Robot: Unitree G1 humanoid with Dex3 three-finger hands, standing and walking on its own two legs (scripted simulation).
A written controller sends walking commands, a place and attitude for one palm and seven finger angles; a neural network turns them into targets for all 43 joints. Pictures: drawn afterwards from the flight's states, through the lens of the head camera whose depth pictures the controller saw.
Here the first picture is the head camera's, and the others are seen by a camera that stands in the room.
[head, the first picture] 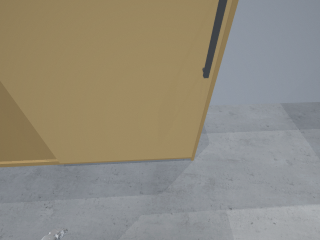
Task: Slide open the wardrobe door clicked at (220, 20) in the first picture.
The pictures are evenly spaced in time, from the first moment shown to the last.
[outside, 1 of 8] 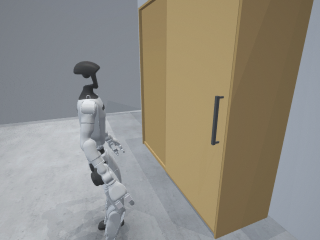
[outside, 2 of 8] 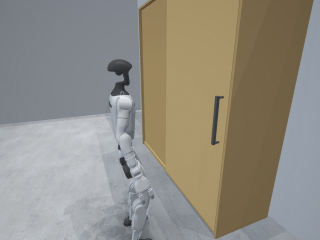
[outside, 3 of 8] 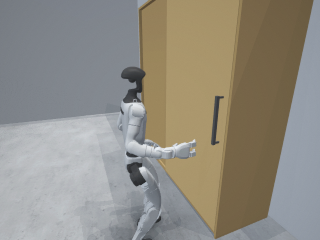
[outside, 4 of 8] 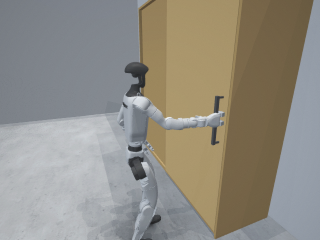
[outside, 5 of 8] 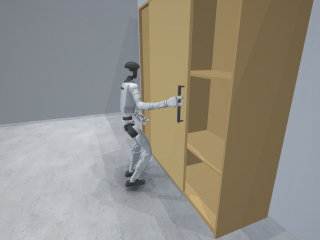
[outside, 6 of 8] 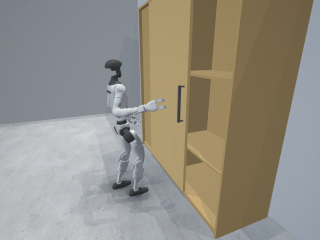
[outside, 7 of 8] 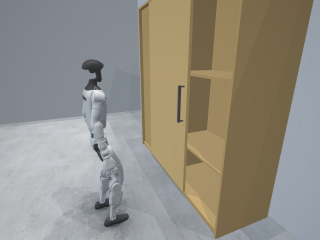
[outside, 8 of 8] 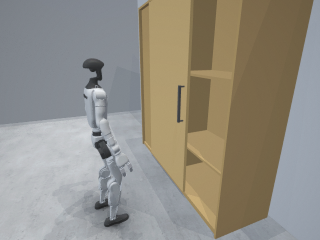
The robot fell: no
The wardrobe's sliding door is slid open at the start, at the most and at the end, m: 0.00 0.50 0.49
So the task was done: yes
